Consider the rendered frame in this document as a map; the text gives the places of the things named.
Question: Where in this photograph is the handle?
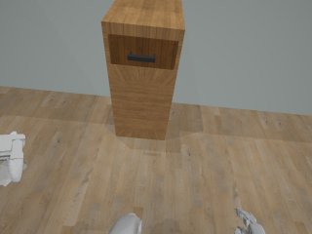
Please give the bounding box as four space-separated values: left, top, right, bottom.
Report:
127 51 156 63

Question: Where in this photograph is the left robot thigh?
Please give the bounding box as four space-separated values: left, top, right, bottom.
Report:
108 214 143 234

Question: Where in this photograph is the robot right hand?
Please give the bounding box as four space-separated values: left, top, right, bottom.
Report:
234 208 266 234

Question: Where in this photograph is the robot left hand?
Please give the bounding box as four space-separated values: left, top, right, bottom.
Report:
0 131 27 187

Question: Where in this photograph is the cabinet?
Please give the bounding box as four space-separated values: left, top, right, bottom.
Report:
101 0 185 140

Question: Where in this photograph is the drawer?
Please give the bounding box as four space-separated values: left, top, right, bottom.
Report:
107 33 178 70

